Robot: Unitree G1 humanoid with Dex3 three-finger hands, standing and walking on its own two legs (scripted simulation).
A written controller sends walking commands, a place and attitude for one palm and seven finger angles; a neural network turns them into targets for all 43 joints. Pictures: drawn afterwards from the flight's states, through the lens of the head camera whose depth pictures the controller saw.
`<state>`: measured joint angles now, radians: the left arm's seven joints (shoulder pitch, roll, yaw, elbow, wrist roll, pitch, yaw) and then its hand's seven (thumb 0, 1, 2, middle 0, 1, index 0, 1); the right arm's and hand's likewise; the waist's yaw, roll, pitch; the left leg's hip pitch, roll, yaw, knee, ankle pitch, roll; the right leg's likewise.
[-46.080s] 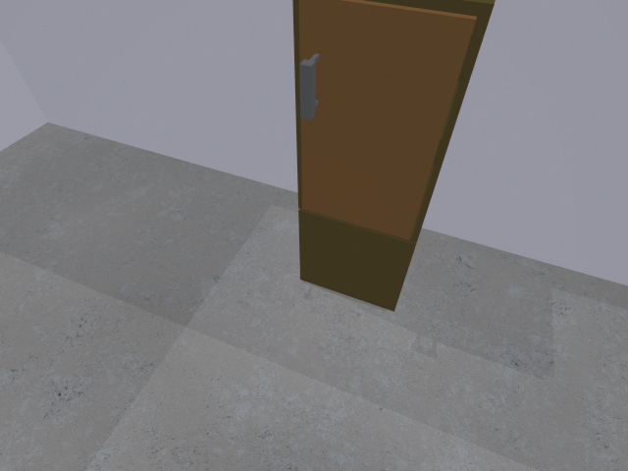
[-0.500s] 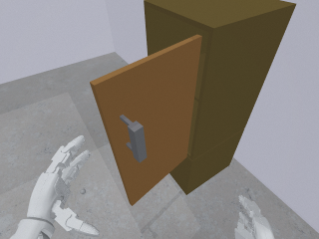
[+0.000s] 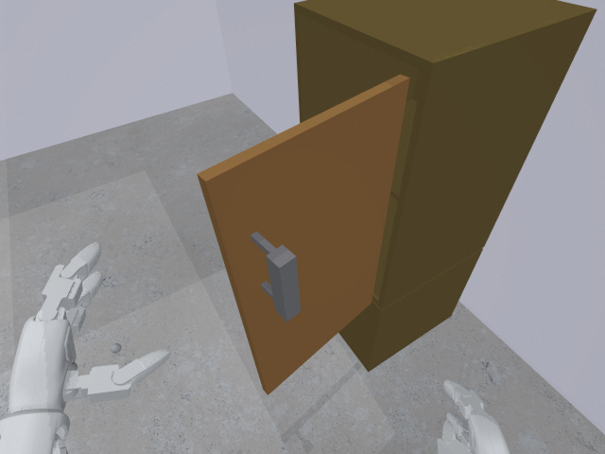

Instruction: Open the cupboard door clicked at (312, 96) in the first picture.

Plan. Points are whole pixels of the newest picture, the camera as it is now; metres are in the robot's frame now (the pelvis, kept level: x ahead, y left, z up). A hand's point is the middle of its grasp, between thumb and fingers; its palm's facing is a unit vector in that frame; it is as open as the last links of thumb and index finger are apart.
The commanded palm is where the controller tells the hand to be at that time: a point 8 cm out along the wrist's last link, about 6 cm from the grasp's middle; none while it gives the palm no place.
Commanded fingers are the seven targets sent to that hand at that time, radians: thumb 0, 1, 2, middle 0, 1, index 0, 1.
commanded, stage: draw the hand back to the body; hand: left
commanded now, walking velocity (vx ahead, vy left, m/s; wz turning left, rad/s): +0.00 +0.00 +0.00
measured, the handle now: (273, 275) +0.33 +0.08 +0.08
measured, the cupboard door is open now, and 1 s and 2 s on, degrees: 100 100 100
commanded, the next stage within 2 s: step back with the hand held close in 0.70 s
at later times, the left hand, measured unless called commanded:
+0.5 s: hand (77, 329) +0.19 +0.25 +0.15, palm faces +0.43 -0.81 -0.39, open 7.7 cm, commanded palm +0.14 +0.29 +0.17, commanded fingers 0.00 0.90 0.90 -0.20 -0.30 -0.20 -0.30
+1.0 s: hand (76, 334) +0.18 +0.24 +0.16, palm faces +0.40 -0.79 -0.46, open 7.4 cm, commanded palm +0.13 +0.28 +0.18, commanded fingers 0.00 0.90 0.90 -0.20 -0.30 -0.20 -0.30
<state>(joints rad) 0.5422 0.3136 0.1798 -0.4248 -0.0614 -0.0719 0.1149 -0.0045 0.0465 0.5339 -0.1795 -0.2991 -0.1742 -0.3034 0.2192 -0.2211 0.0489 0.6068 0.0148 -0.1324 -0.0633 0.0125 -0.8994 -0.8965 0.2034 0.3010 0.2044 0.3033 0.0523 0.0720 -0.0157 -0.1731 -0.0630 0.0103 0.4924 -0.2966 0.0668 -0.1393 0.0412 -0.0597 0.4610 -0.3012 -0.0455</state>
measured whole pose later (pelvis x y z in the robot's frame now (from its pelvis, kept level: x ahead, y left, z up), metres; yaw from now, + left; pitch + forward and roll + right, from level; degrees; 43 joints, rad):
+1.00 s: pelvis -0.02 -0.02 +0.01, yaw -1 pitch -1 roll -1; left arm 0.50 0.37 0.37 -0.40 -0.07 -0.15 0.11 0.01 0.89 0.90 -0.21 -0.30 -0.21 -0.30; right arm 0.18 -0.24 0.01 0.61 0.02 -0.05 -0.05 0.01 -0.90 -0.90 0.20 0.30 0.20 0.30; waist 0.03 0.07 0.01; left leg -0.19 -0.02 0.01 0.44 -0.24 0.04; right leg -0.13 0.08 -0.05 0.35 -0.21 -0.07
